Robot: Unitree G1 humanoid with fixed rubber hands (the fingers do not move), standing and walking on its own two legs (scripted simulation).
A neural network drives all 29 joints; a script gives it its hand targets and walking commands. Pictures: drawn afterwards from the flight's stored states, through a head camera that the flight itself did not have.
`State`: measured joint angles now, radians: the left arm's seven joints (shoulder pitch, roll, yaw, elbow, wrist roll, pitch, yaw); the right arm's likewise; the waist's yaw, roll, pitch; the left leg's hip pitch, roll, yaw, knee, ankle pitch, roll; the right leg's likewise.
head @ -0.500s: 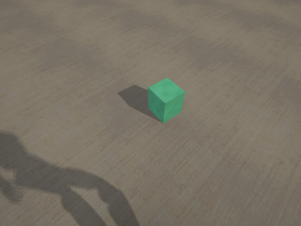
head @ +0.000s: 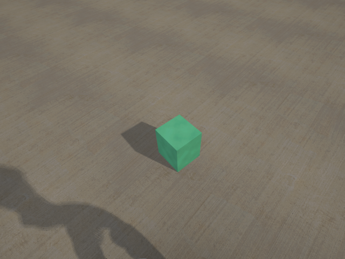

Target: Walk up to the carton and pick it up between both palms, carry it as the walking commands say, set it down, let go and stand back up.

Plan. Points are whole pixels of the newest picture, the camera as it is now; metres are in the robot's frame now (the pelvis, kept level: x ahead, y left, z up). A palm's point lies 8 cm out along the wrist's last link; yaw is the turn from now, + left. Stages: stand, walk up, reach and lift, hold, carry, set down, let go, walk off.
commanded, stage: walk up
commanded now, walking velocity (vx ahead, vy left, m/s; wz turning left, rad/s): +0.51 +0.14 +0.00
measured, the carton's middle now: (178, 143) +0.89 +0.01 -0.64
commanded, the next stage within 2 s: none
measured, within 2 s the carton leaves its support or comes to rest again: neither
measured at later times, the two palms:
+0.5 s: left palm out of the picture +0.12 +0.28 -0.14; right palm (229, 188) +0.34 -0.14 -0.13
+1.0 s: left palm (105, 170) +0.40 +0.24 -0.11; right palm (254, 195) +0.32 -0.21 -0.14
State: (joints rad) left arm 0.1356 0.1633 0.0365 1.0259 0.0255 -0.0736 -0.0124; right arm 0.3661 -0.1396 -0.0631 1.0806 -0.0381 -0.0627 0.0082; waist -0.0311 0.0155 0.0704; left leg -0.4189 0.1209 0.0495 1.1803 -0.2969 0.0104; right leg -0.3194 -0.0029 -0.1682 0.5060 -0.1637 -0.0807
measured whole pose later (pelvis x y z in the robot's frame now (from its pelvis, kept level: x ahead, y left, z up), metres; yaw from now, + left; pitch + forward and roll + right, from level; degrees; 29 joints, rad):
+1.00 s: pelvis +0.36 +0.01 +0.01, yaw +0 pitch -1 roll +1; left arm 0.22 0.14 0.04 1.04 0.02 -0.04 0.00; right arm 0.34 -0.19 -0.06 1.10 -0.04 0.01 0.01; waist -0.01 0.05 0.03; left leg -0.46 0.11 0.08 1.04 -0.29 -0.04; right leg -0.23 -0.06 -0.13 0.41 -0.17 -0.02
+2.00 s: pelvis +0.42 +0.05 -0.01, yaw -5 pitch +0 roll +1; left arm 0.20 0.18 0.05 1.07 0.00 0.01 0.02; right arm 0.21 -0.19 -0.09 1.10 -0.02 0.01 -0.06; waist -0.01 -0.01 0.12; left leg -0.32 0.08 0.18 0.61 -0.28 0.00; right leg -0.29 -0.10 -0.05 0.66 -0.36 0.03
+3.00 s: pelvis +0.53 +0.17 -0.01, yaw -36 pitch +4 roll +0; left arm 0.33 0.32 0.07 0.92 0.02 0.05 0.05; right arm 0.09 -0.27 -0.03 0.75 -0.04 0.07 0.06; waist 0.09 -0.04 0.13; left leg -0.43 0.08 0.13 0.61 -0.22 -0.01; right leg -0.37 -0.16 0.14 0.74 -0.49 0.10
